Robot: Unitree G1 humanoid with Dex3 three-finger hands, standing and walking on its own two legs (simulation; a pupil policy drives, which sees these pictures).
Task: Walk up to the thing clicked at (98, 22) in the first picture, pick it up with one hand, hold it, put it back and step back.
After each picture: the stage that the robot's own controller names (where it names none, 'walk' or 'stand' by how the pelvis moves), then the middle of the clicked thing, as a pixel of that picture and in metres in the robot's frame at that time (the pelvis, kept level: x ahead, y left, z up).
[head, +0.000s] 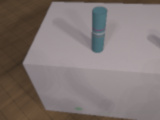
stand; (98, 31) +0.70 -0.06 -0.04
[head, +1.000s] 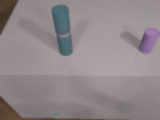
rise first; (63, 33) +0.62 +0.12 +0.00
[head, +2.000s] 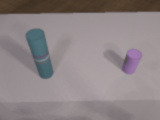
stand; (41, 56) +0.51 +0.20 -0.03
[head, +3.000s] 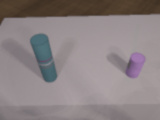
stand; (45, 60) +0.51 +0.18 -0.04
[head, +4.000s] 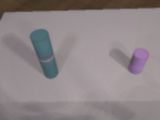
stand; (46, 56) +0.51 +0.18 -0.04
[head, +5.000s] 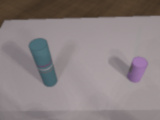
stand; (45, 65) +0.48 +0.19 -0.04
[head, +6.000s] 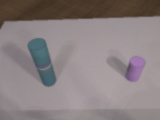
stand; (44, 64) +0.49 +0.20 -0.04
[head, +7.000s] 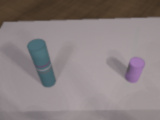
stand; (43, 65) +0.48 +0.20 -0.04
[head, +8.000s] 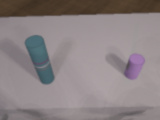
rise first; (41, 62) +0.48 +0.20 -0.04
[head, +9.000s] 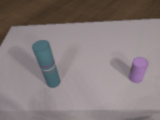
go down; (48, 66) +0.49 +0.20 -0.04
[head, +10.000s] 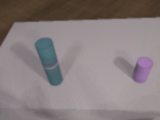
go down; (50, 64) +0.49 +0.19 -0.03
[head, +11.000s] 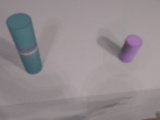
go down; (27, 48) +0.49 +0.18 +0.02
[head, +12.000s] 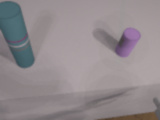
close in; (18, 40) +0.49 +0.19 +0.04
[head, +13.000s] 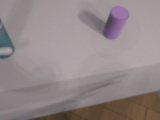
close; out of the picture +0.51 +0.21 +0.07
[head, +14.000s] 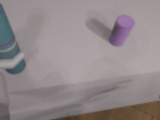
lift; (4, 44) +0.46 +0.20 +0.06
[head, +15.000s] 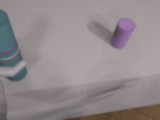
lift; (7, 51) +0.44 +0.20 +0.06
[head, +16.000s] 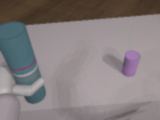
lift; (25, 69) +0.32 +0.17 +0.17
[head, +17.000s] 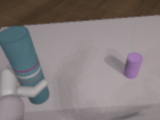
hold; (28, 70) +0.33 +0.17 +0.15
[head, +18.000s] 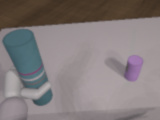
hold; (32, 73) +0.32 +0.16 +0.15
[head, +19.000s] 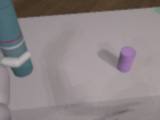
crouch; (12, 43) +0.42 +0.21 +0.16
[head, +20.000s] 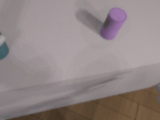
lower; out of the picture +0.51 +0.21 +0.05
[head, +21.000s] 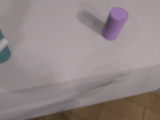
lower; out of the picture +0.51 +0.21 +0.07
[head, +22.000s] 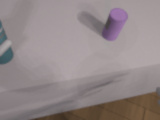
lower; out of the picture +0.50 +0.20 +0.07
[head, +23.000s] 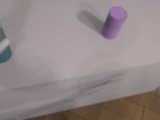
lower; out of the picture +0.51 +0.20 +0.07
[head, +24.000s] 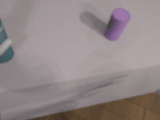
rest; out of the picture +0.50 +0.20 +0.07
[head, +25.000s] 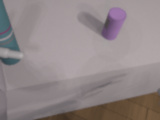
withdraw; (0, 33) +0.50 +0.18 +0.07
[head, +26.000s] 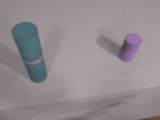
sink last; (32, 57) +0.45 +0.16 +0.03
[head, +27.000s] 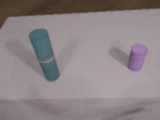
stand; (46, 57) +0.50 +0.19 +0.02
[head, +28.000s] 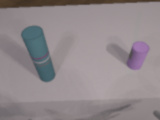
stand; (41, 57) +0.46 +0.18 +0.03
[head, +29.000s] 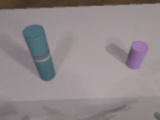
stand; (41, 56) +0.47 +0.18 +0.03
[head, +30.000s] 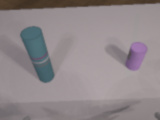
stand; (40, 58) +0.47 +0.19 +0.03
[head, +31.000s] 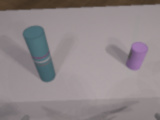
stand; (41, 57) +0.47 +0.18 +0.03
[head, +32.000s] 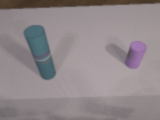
stand; (42, 55) +0.48 +0.18 +0.02
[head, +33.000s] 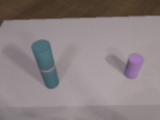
stand; (47, 67) +0.47 +0.18 -0.04
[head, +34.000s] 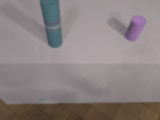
walk; (52, 24) +0.61 +0.14 -0.03
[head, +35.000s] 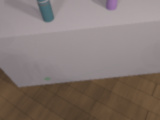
walk; (43, 0) +0.85 +0.25 -0.02
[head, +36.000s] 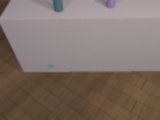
stand; out of the picture +1.11 +0.20 -0.02
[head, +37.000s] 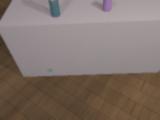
stand; out of the picture +1.11 +0.20 -0.04
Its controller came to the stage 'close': yes
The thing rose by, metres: 0.20
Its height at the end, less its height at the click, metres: +0.00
